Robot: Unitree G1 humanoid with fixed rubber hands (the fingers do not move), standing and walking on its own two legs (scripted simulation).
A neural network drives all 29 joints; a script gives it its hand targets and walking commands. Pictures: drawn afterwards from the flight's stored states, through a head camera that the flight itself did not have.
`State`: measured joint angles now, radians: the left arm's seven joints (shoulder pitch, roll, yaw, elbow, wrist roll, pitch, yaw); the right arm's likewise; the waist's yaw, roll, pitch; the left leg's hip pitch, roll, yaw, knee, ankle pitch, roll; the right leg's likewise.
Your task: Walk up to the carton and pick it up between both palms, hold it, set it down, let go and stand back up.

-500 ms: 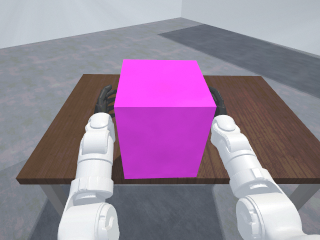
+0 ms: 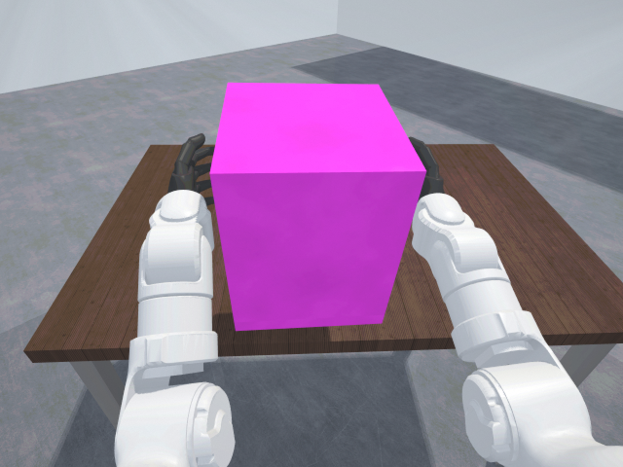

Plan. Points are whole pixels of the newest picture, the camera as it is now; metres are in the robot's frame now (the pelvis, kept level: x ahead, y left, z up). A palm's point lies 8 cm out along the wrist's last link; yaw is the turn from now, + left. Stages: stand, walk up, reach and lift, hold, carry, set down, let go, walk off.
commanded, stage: reach and lift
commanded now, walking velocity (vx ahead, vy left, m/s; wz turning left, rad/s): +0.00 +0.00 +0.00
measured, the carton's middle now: (307, 207) +0.42 -0.01 +0.18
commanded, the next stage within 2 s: hold in 0.90 s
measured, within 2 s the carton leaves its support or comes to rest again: neither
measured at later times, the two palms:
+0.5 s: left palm (182, 186) +0.39 +0.14 +0.24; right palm (427, 182) +0.38 -0.15 +0.23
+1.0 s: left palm (173, 179) +0.38 +0.14 +0.26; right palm (429, 168) +0.37 -0.15 +0.26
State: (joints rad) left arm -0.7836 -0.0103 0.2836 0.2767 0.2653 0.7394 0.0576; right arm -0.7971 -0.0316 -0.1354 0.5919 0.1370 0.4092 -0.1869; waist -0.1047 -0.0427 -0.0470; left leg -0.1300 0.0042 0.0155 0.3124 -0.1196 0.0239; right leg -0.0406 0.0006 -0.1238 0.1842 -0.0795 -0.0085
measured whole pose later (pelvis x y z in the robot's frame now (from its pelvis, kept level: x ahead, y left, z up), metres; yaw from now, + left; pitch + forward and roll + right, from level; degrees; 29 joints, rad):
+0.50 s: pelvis +0.01 +0.00 +0.00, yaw +0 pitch -4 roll -1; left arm -0.78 -0.01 0.30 0.15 0.28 0.84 0.02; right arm -0.81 -0.06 -0.07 0.49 0.24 0.50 -0.25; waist -0.12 -0.05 -0.04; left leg -0.10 0.00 0.01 0.30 -0.13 0.02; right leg 0.00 0.00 -0.13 0.17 -0.09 -0.01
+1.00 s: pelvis +0.00 -0.01 +0.00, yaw +0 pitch -5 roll -1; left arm -0.81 0.00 0.31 0.12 0.28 0.92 0.01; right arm -0.87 -0.08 -0.05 0.48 0.30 0.58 -0.29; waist -0.11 -0.05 -0.05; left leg -0.09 0.01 0.01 0.30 -0.12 0.02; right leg -0.01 0.00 -0.12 0.18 -0.09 -0.01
